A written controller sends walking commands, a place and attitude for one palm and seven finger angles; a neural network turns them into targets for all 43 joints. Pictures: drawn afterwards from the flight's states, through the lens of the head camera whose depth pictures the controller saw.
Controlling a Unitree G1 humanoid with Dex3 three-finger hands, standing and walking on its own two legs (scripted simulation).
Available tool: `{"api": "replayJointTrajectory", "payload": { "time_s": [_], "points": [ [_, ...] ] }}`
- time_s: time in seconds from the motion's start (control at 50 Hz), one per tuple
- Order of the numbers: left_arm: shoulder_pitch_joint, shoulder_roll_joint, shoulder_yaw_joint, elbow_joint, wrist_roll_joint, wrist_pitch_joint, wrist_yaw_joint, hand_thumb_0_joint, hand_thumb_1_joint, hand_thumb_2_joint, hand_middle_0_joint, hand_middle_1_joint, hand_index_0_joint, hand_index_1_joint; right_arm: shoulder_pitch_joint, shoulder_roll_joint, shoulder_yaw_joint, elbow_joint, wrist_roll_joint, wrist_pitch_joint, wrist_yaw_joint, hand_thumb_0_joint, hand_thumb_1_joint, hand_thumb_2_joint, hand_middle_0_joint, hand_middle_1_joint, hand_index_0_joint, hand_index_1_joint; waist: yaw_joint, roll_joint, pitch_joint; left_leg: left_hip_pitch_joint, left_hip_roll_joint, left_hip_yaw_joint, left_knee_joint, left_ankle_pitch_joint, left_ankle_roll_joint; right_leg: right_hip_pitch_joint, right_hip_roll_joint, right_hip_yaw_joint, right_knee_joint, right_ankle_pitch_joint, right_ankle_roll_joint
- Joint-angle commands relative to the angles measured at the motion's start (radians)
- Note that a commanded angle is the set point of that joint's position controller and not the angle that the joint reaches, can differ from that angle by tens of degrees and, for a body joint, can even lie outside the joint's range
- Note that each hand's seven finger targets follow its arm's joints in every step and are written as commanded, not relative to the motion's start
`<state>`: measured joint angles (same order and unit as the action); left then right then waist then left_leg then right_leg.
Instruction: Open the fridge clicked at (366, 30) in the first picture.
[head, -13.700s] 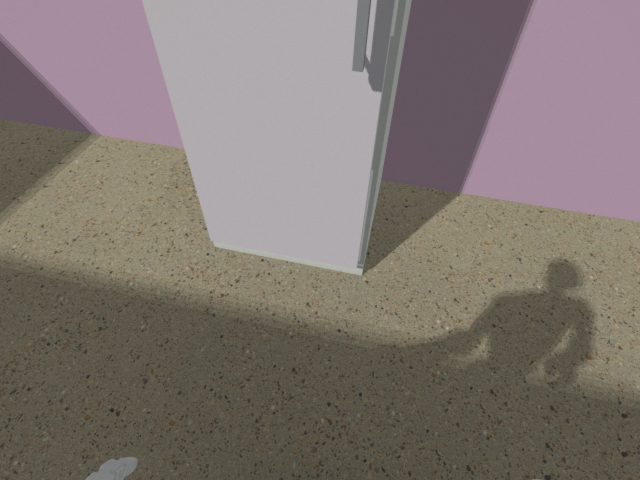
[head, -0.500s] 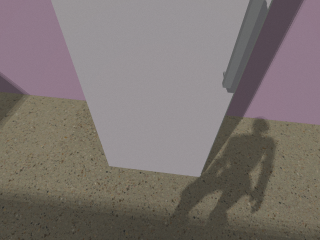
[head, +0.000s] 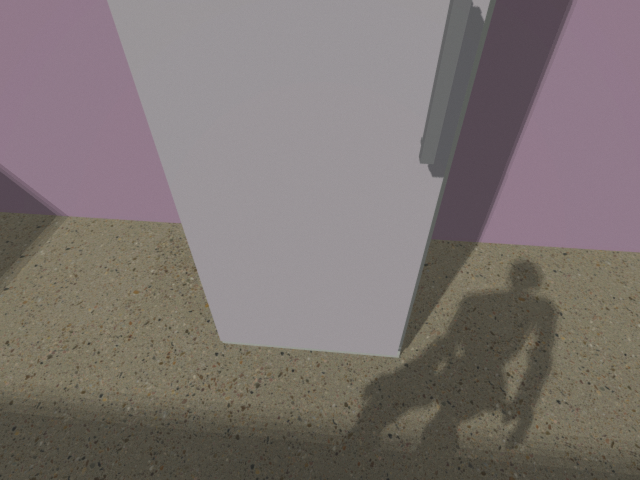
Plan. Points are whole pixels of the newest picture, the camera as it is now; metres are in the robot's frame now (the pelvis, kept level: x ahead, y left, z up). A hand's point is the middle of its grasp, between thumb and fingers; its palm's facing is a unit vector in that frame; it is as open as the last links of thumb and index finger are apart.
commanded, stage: look again from close up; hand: right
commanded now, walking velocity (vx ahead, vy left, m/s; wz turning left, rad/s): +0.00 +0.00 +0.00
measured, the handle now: (441, 75) +0.65 -0.15 +0.24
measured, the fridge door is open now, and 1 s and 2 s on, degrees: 0 0 0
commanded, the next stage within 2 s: none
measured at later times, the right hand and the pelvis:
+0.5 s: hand out of the picture -0.09 -0.17 -0.18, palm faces +0.09 +0.98 -0.16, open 7.4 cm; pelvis -0.05 -0.01 +0.00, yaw -2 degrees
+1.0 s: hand out of the picture -0.08 -0.21 -0.17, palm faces +0.00 +0.98 -0.20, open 7.3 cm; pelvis -0.11 -0.03 +0.01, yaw +2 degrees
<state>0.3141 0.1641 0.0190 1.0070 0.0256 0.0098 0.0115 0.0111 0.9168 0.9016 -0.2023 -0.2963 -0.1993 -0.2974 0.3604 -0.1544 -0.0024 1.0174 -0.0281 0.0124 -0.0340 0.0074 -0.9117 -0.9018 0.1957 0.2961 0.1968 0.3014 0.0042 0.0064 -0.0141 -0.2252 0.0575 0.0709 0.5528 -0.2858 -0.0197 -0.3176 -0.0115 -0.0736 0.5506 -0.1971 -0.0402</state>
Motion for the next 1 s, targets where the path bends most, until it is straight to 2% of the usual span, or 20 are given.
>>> {"api": "replayJointTrajectory", "payload": {
  "time_s": [0.0,0.16,0.28,0.34,0.48,0.5,0.54,0.56,0.58,0.6,0.62,0.64,0.66,0.68,0.7,0.72,0.8,0.88,0.94,0.98],
  "points": [
    [0.017,0.119,0.026,-0.058,-0.003,-0.012,0.006,0.0,0.9,0.9,-0.2,-0.3,-0.2,-0.3,0.089,-0.095,-0.023,-0.043,-0.002,-0.009,-0.005,0.0,-0.9,-0.9,0.2,0.3,0.2,0.3,-0.013,-0.037,0.129,-0.095,0.015,-0.063,-0.137,-0.216,0.049,-0.108,-0.092,0.171,-0.236,-0.379,-0.002],
    [0.031,0.109,0.028,-0.045,-0.007,-0.013,0.007,0.0,0.9,0.9,-0.2,-0.3,-0.2,-0.3,0.112,-0.098,-0.026,-0.035,0.0,-0.019,0.003,0.0,-0.9,-0.9,0.2,0.3,0.2,0.3,-0.005,0.025,0.088,-0.135,0.035,-0.116,-0.179,-0.246,0.063,-0.053,-0.067,0.151,-0.178,-0.303,0.005],
    [0.022,0.131,0.032,-0.031,-0.009,-0.016,0.007,0.0,0.9,0.9,-0.2,-0.3,-0.2,-0.3,0.124,-0.101,-0.026,-0.023,0.0,-0.018,0.003,0.0,-0.9,-0.9,0.2,0.3,0.2,0.3,-0.011,-0.042,0.099,-0.126,0.013,-0.095,-0.15,-0.223,0.052,-0.073,-0.096,0.193,-0.232,-0.369,-0.002],
    [0.008,0.13,0.033,-0.027,-0.007,-0.01,0.008,0.0,0.9,0.9,-0.2,-0.3,-0.2,-0.3,0.153,-0.09,-0.028,-0.007,-0.003,-0.012,0.004,0.0,-0.9,-0.9,0.2,0.3,0.2,0.3,-0.023,-0.027,0.129,-0.112,0.001,-0.093,-0.139,-0.243,0.052,-0.127,-0.088,0.197,-0.256,-0.415,0.0],
    [0.02,0.109,0.04,-0.022,-0.004,0.011,0.009,0.0,0.9,0.9,-0.2,-0.3,-0.2,-0.3,0.152,-0.1,-0.044,-0.011,-0.004,0.003,0.006,0.0,-0.9,-0.9,0.2,0.3,0.2,0.3,-0.011,0.04,0.095,-0.194,0.018,-0.118,-0.187,-0.33,0.066,-0.055,-0.026,0.124,-0.138,-0.353,0.021],
    [0.032,0.098,0.042,-0.018,-0.001,0.021,0.009,0.0,0.9,0.9,-0.2,-0.3,-0.2,-0.3,0.132,-0.113,-0.052,-0.015,-0.004,0.01,0.005,0.0,-0.9,-0.9,0.2,0.3,0.2,0.3,-0.001,0.079,0.083,-0.258,0.041,-0.132,-0.232,-0.381,0.077,-0.006,0.011,0.082,-0.032,-0.299,0.035],
    [0.145,0.054,0.056,0.012,0.002,0.045,0.009,0.0,0.9,0.9,-0.2,-0.3,-0.2,-0.3,-0.017,-0.147,-0.071,-0.059,-0.009,0.021,-0.005,0.0,-0.9,-0.9,0.2,0.3,0.2,0.3,0.073,0.249,0.052,-0.527,0.169,-0.214,-0.394,-0.491,0.117,0.206,0.078,-0.024,0.379,-0.15,0.054],
    [0.231,0.057,0.066,0.035,-0.002,0.05,0.008,0.0,0.9,0.9,-0.2,-0.3,-0.2,-0.3,-0.155,-0.166,-0.083,-0.1,-0.014,0.021,-0.017,0.0,-0.9,-0.9,0.2,0.3,0.2,0.3,0.133,0.293,0.05,-0.619,0.209,-0.218,-0.397,-0.426,0.116,0.283,0.04,0.029,0.493,-0.137,0.042],
    [0.296,0.071,0.072,0.052,-0.008,0.048,0.008,0.0,0.9,0.9,-0.2,-0.3,-0.2,-0.3,-0.246,-0.188,-0.09,-0.133,-0.014,0.016,-0.02,0.0,-0.9,-0.9,0.2,0.3,0.2,0.3,0.169,0.273,0.039,-0.654,0.199,-0.19,-0.373,-0.377,0.102,0.332,0.018,0.056,0.509,-0.142,0.035],
    [0.321,0.061,0.066,0.054,-0.014,0.027,0.003,0.0,0.9,0.9,-0.2,-0.3,-0.2,-0.3,-0.291,-0.185,-0.089,-0.146,-0.014,0.009,-0.02,0.0,-0.9,-0.9,0.2,0.3,0.2,0.3,0.178,0.203,0.101,-0.631,0.167,-0.157,-0.289,-0.344,0.08,0.292,-0.02,0.074,0.358,-0.178,0.027],
    [0.301,0.06,0.051,0.039,-0.015,0.001,-0.003,0.0,0.9,0.9,-0.2,-0.3,-0.2,-0.3,-0.23,-0.161,-0.08,-0.134,-0.008,0.009,-0.017,0.0,-0.9,-0.9,0.2,0.3,0.2,0.3,0.138,0.038,0.167,-0.528,0.109,-0.13,-0.071,-0.306,0.063,0.187,-0.043,0.108,0.039,-0.232,0.024],
    [0.244,0.088,0.047,0.021,-0.005,-0.018,0.004,0.0,0.9,0.9,-0.2,-0.3,-0.2,-0.3,-0.106,-0.087,-0.063,-0.116,0.007,0.019,-0.017,0.0,-0.9,-0.9,0.2,0.3,0.2,0.3,0.07,-0.29,0.215,-0.448,-0.016,-0.06,0.221,-0.275,0.046,0.0,-0.12,0.311,-0.279,-0.469,0.034],
    [0.169,0.131,0.046,-0.016,0.0,-0.026,0.017,0.0,0.9,0.9,-0.2,-0.3,-0.2,-0.3,-0.028,-0.047,-0.056,-0.102,0.012,0.026,-0.02,0.0,-0.9,-0.9,0.2,0.3,0.2,0.3,0.018,-0.43,0.279,-0.394,-0.075,-0.09,0.392,-0.218,0.026,-0.222,-0.254,0.555,-0.451,-0.54,0.03],
    [0.075,0.129,0.035,-0.052,0.001,-0.026,0.025,0.0,0.9,0.9,-0.2,-0.3,-0.2,-0.3,0.004,-0.062,-0.059,-0.094,0.002,0.025,-0.01,0.0,-0.9,-0.9,0.2,0.3,0.2,0.3,-0.033,-0.309,0.309,-0.291,-0.022,-0.167,0.482,-0.106,0.037,-0.37,-0.292,0.559,-0.49,-0.546,-0.043],
    [-0.023,0.114,0.026,-0.072,0.006,-0.026,0.029,0.0,0.9,0.9,-0.2,-0.3,-0.2,-0.3,0.047,-0.052,-0.066,-0.068,0.0,0.026,0.0,0.0,-0.9,-0.9,0.2,0.3,0.2,0.3,-0.075,-0.196,0.207,-0.195,-0.029,-0.15,0.553,-0.063,0.029,-0.403,-0.261,0.515,-0.48,-0.571,-0.087],
    [-0.059,0.11,0.026,-0.071,0.006,-0.03,0.029,0.0,0.9,0.9,-0.2,-0.3,-0.2,-0.3,0.053,-0.043,-0.068,-0.043,-0.007,0.035,0.0,0.0,-0.9,-0.9,0.2,0.3,0.2,0.3,-0.083,-0.212,0.168,-0.191,-0.044,-0.14,0.609,-0.052,0.021,-0.394,-0.242,0.496,-0.464,-0.567,-0.083],
    [0.01,0.086,0.026,-0.036,0.004,-0.036,0.031,0.0,0.9,0.9,-0.2,-0.3,-0.2,-0.3,0.036,-0.028,-0.049,-0.024,0.002,0.026,0.007,0.0,-0.9,-0.9,0.2,0.3,0.2,0.3,-0.041,-0.043,0.092,-0.189,-0.034,-0.099,0.44,-0.047,0.021,-0.158,-0.189,0.36,-0.399,-0.377,-0.084],
    [0.11,0.09,0.034,0.01,0.004,-0.019,0.032,0.0,0.9,0.9,-0.2,-0.3,-0.2,-0.3,0.02,-0.021,-0.039,-0.033,0.004,0.018,0.007,0.0,-0.9,-0.9,0.2,0.3,0.2,0.3,0.013,-0.105,0.031,-0.109,-0.049,-0.028,0.075,-0.205,0.036,0.085,-0.19,0.347,-0.414,-0.321,-0.083],
    [0.144,0.101,0.043,0.037,-0.002,-0.011,0.022,0.0,0.9,0.9,-0.2,-0.3,-0.2,-0.3,0.094,-0.026,-0.041,-0.001,0.012,0.011,-0.001,0.0,-0.9,-0.9,0.2,0.3,0.2,0.3,-0.005,-0.049,0.046,0.094,-0.071,-0.002,-0.236,-0.067,0.063,0.062,-0.147,0.288,-0.414,-0.236,-0.009],
    [0.117,0.078,0.037,0.04,-0.014,-0.015,0.014,0.0,0.9,0.9,-0.2,-0.3,-0.2,-0.3,0.127,-0.076,-0.046,0.011,0.008,-0.005,-0.014,0.0,-0.9,-0.9,0.2,0.3,0.2,0.3,-0.013,0.021,0.053,0.184,0.029,-0.104,-0.3,0.043,0.103,-0.006,-0.075,0.173,-0.288,-0.095,0.041]
  ]
}}
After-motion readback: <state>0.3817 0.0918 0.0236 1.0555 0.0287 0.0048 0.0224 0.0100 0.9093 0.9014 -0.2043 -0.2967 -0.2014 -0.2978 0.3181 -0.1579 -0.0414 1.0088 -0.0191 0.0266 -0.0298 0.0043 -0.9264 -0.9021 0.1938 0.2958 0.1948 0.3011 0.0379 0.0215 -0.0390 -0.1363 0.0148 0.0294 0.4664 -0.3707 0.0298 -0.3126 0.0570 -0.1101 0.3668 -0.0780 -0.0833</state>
